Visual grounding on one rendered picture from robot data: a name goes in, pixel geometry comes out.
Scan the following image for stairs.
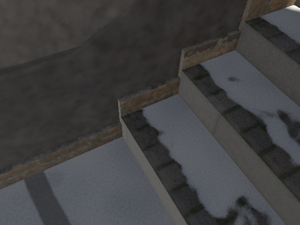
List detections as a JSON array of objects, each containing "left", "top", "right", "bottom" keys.
[{"left": 121, "top": 0, "right": 300, "bottom": 225}]

